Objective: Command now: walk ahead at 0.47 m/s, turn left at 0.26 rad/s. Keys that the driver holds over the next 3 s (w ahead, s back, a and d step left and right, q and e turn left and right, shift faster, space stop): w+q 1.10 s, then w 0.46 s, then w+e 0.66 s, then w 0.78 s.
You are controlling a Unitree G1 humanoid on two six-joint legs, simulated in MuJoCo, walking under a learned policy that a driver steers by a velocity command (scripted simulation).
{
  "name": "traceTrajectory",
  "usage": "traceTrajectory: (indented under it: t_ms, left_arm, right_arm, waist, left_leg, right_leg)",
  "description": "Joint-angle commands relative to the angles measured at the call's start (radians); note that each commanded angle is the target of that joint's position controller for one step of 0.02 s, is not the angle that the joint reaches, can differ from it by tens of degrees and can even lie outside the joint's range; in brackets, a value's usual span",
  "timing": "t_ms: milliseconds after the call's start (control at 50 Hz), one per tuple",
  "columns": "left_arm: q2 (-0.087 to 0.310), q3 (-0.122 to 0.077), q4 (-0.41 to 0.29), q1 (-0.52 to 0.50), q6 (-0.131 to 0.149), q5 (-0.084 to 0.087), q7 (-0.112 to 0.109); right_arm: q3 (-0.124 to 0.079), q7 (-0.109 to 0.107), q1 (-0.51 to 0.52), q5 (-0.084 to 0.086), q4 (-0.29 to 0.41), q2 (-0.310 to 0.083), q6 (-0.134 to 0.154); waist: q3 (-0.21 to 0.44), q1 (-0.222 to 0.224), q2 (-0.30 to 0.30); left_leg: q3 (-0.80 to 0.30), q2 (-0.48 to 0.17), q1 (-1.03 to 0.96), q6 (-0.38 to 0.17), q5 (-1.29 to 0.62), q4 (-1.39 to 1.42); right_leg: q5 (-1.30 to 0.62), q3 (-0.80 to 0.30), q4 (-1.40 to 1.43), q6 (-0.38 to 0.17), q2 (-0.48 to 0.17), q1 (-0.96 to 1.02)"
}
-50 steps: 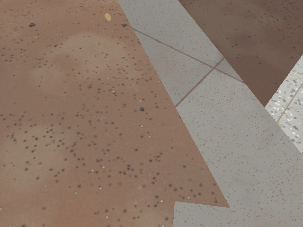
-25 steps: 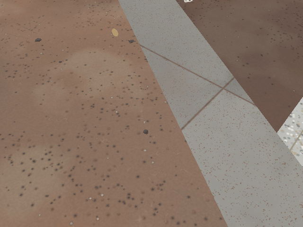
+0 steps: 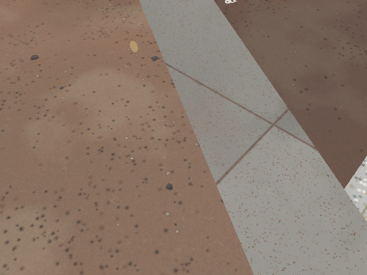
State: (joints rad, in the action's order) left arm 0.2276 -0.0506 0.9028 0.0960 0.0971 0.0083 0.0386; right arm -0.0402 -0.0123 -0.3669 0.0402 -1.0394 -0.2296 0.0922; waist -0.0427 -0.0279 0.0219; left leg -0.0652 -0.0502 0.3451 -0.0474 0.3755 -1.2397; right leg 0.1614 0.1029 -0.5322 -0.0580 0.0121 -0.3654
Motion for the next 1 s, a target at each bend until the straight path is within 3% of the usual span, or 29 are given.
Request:
traceTrajectory:
  t_ms: [20, 40, 100, 200, 300, 380, 400, 440, 460, 480, 500, 520, 540, 560, 580, 600, 620, 660, 720, 820, 900, 960, 980, 1000]
  left_arm:
    - [0.066, -0.012, -0.001, 0.027, 0.023, -0.018, 0.005]
    - [0.061, -0.012, 0.013, 0.042, 0.026, -0.018, 0.002]
    - [0.096, -0.020, 0.043, 0.080, 0.031, -0.024, -0.019]
    - [0.122, -0.025, 0.064, 0.149, 0.024, -0.031, -0.054]
    - [0.147, -0.032, 0.076, 0.229, 0.009, -0.018, -0.070]
    - [0.174, -0.046, 0.082, 0.271, -0.016, -0.002, -0.068]
    - [0.185, -0.050, 0.076, 0.258, -0.021, 0.003, -0.067]
    - [0.216, -0.060, 0.060, 0.223, -0.030, 0.009, -0.070]
    - [0.227, -0.061, 0.051, 0.197, -0.038, 0.012, -0.070]
    - [0.221, -0.055, 0.040, 0.190, -0.039, 0.012, -0.069]
    - [0.145, -0.030, 0.003, 0.204, -0.026, -0.024, -0.064]
    - [0.045, 0.002, -0.054, 0.258, 0.019, -0.010, -0.048]
    - [0.146, -0.020, -0.079, 0.102, 0.057, 0.036, -0.038]
    - [0.152, -0.022, -0.097, 0.054, 0.071, 0.051, -0.035]
    - [0.146, -0.023, -0.080, 0.058, 0.072, 0.029, -0.044]
    - [0.158, -0.035, -0.072, 0.072, 0.062, 0.008, -0.050]
    - [0.160, -0.040, -0.072, 0.091, 0.045, 0.003, -0.047]
    - [0.142, -0.043, -0.082, 0.095, 0.019, -0.008, -0.048]
    - [0.123, -0.038, -0.126, -0.019, 0.007, -0.022, -0.055]
    - [0.097, -0.024, -0.181, -0.189, 0.022, -0.009, -0.038]
    - [0.130, -0.028, -0.218, -0.235, 0.039, -0.002, -0.019]
    - [0.166, -0.040, -0.209, -0.158, 0.055, 0.001, -0.013]
    - [0.190, -0.054, -0.183, -0.058, 0.061, -0.004, -0.017]
    - [0.231, -0.068, -0.161, 0.092, 0.064, -0.021, -0.023]
  right_arm:
    - [-0.033, -0.016, -0.057, 0.000, 0.049, -0.054, -0.019]
    - [-0.035, -0.017, -0.071, 0.001, 0.045, -0.037, -0.033]
    - [-0.052, -0.023, 0.014, -0.006, 0.084, -0.056, -0.051]
    - [-0.065, 0.001, 0.144, -0.017, 0.131, -0.060, -0.043]
    - [-0.045, 0.034, 0.315, -0.022, 0.203, -0.029, -0.039]
    - [-0.034, 0.061, 0.396, -0.016, 0.273, -0.023, -0.040]
    - [-0.036, 0.067, 0.391, -0.015, 0.286, -0.032, -0.041]
    - [-0.055, 0.072, 0.313, -0.014, 0.294, -0.074, -0.044]
    - [-0.078, 0.072, 0.190, -0.010, 0.272, -0.115, -0.044]
    - [-0.118, 0.060, 0.021, -0.007, 0.229, -0.190, -0.045]
    - [-0.145, 0.035, -0.087, -0.006, 0.204, -0.299, -0.052]
    - [-0.140, 0.042, -0.061, -0.019, 0.238, -0.343, -0.034]
    - [-0.112, 0.049, -0.085, -0.029, 0.236, -0.244, -0.024]
    - [-0.099, 0.047, -0.040, -0.030, 0.234, -0.199, -0.015]
    - [-0.087, 0.047, 0.050, -0.024, 0.259, -0.165, -0.011]
    - [-0.075, 0.045, 0.119, -0.026, 0.280, -0.131, -0.010]
    - [-0.067, 0.042, 0.142, -0.035, 0.293, -0.112, -0.008]
    - [-0.071, 0.031, 0.134, -0.027, 0.296, -0.140, -0.003]
    - [-0.079, 0.008, 0.074, -0.023, 0.289, -0.177, -0.003]
    - [-0.078, -0.003, 0.017, -0.020, 0.281, -0.178, -0.012]
    - [-0.078, -0.009, -0.021, -0.013, 0.266, -0.174, -0.022]
    - [-0.083, -0.018, 0.002, -0.018, 0.279, -0.184, -0.036]
    - [-0.077, -0.017, 0.025, -0.019, 0.293, -0.170, -0.039]
    - [-0.060, -0.009, 0.053, -0.029, 0.317, -0.131, -0.036]
  waist:
    - [0.043, 0.000, -0.130]
    - [0.028, -0.007, -0.123]
    - [-0.020, -0.011, -0.099]
    - [-0.030, 0.013, -0.064]
    - [-0.076, 0.078, -0.041]
    - [-0.095, 0.100, -0.055]
    - [-0.085, 0.087, -0.069]
    - [-0.007, 0.026, -0.118]
    - [0.067, -0.049, -0.121]
    - [0.165, -0.130, -0.089]
    - [0.242, -0.124, 0.121]
    - [0.402, -0.030, 0.254]
    - [0.364, -0.100, 0.093]
    - [0.244, -0.081, 0.073]
    - [0.178, -0.030, -0.028]
    - [0.138, 0.011, -0.026]
    - [0.127, 0.038, -0.010]
    - [0.104, 0.057, -0.011]
    - [0.053, 0.030, 0.001]
    - [0.020, -0.032, 0.068]
    - [0.022, -0.045, 0.079]
    - [0.044, 0.003, 0.118]
    - [0.096, 0.056, 0.118]
    - [0.224, 0.129, 0.079]
  left_leg:
    - [-0.045, -0.100, 0.178, -0.034, -0.111, -0.024]
    - [-0.042, -0.101, 0.165, -0.034, -0.113, -0.008]
    - [-0.063, -0.098, 0.281, -0.022, -0.205, 0.058]
    - [-0.083, -0.077, 0.440, 0.005, -0.400, 0.250]
    - [0.025, -0.077, 0.459, 0.003, -0.441, 0.453]
    - [0.097, -0.062, 0.453, -0.024, -0.312, 0.552]
    - [0.125, -0.044, 0.409, -0.039, -0.258, 0.571]
    - [0.198, 0.034, 0.227, -0.078, -0.162, 0.577]
    - [0.225, 0.088, 0.056, -0.108, -0.169, 0.615]
    - [0.198, 0.127, -0.222, -0.148, -0.230, 0.678]
    - [-0.157, -0.096, -0.502, -0.218, -0.248, 0.694]
    - [-0.764, -0.299, -0.751, -0.420, -0.042, 0.901]
    - [-0.720, -0.284, -0.743, -0.351, -0.069, 0.979]
    - [-0.554, -0.252, -0.639, -0.303, -0.158, 0.962]
    - [-0.424, -0.205, -0.476, -0.266, -0.261, 0.958]
    - [-0.333, -0.168, -0.342, -0.246, -0.349, 0.969]
    - [-0.294, -0.145, -0.268, -0.236, -0.401, 0.990]
    - [-0.250, -0.123, -0.193, -0.246, -0.466, 1.021]
    - [-0.199, -0.092, -0.157, -0.234, -0.502, 1.039]
    - [-0.183, -0.047, -0.135, -0.169, -0.353, 1.022]
    - [-0.271, -0.088, -0.230, -0.155, -0.332, 0.935]
    - [-0.335, -0.108, -0.280, -0.136, -0.430, 0.839]
    - [-0.321, -0.065, -0.266, -0.114, -0.529, 0.749]
    - [-0.272, -0.008, -0.165, -0.081, -0.504, 0.534]
  right_leg:
    - [0.104, -0.277, 0.392, -0.108, -0.272, 0.119]
    - [0.080, -0.234, 0.413, -0.113, -0.262, 0.090]
    - [0.034, -0.157, 0.454, -0.127, -0.266, 0.100]
    - [-0.044, -0.073, 0.456, -0.122, -0.288, 0.237]
    - [-0.108, 0.035, 0.443, -0.103, -0.303, 0.346]
    - [-0.205, 0.087, 0.365, -0.091, -0.332, 0.466]
    - [-0.313, 0.105, 0.324, -0.082, -0.333, 0.475]
    - [-0.712, 0.141, 0.156, -0.059, -0.329, 0.472]
    - [-0.858, 0.164, -0.024, -0.038, -0.307, 0.443]
    - [-0.790, 0.178, -0.267, 0.004, -0.262, 0.317]
    - [-0.150, 0.167, -0.616, 0.052, -0.187, 0.002]
    - [0.435, -0.054, -0.897, 0.088, 0.021, -0.334]
    - [0.378, -0.191, -0.932, 0.056, -0.025, -0.445]
    - [0.282, -0.178, -0.876, 0.026, -0.067, -0.494]
    - [0.204, -0.182, -0.792, 0.021, -0.118, -0.425]
    - [0.162, -0.182, -0.709, 0.027, -0.146, -0.347]
    - [0.135, -0.188, -0.674, 0.031, -0.163, -0.281]
    - [0.105, -0.172, -0.589, 0.062, -0.157, -0.254]
    - [-0.035, -0.152, -0.395, 0.103, -0.125, -0.305]
    - [-0.275, -0.139, -0.052, 0.094, -0.048, -0.231]
    - [-0.249, -0.168, 0.047, 0.073, -0.027, -0.201]
    - [-0.117, -0.161, 0.078, 0.040, -0.013, -0.096]
    - [-0.124, -0.140, 0.114, 0.015, -0.002, 0.048]
    - [-0.128, -0.218, 0.075, -0.041, -0.103, 0.306]
